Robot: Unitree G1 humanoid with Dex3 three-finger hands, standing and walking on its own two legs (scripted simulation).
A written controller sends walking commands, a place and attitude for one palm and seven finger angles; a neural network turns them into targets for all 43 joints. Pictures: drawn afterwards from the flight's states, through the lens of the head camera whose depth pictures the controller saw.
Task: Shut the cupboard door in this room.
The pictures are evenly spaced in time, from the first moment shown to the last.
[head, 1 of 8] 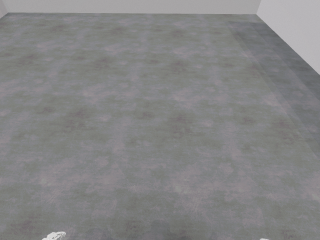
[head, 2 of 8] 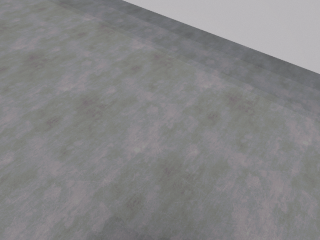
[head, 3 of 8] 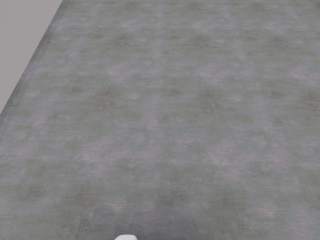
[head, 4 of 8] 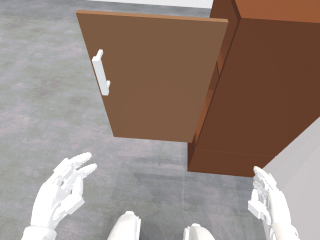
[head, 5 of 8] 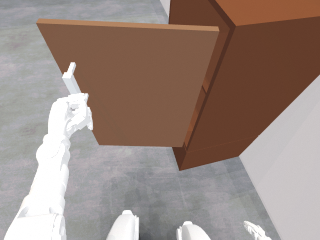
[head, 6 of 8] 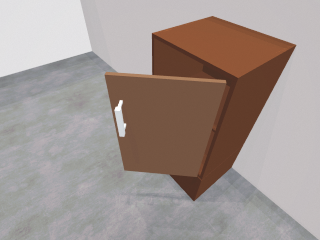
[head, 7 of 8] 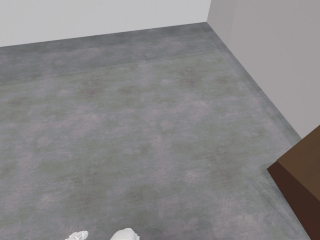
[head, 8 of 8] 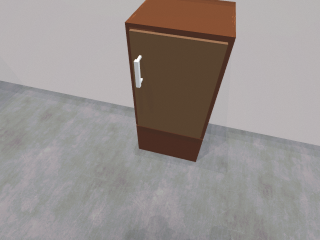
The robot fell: no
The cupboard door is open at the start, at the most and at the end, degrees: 91 91 0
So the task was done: yes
